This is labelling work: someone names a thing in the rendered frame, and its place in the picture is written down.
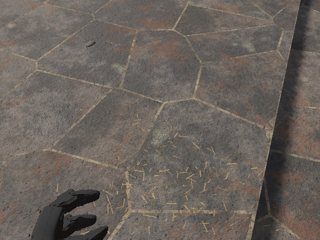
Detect robot left hand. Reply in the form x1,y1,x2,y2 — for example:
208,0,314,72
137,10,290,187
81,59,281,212
28,189,108,240

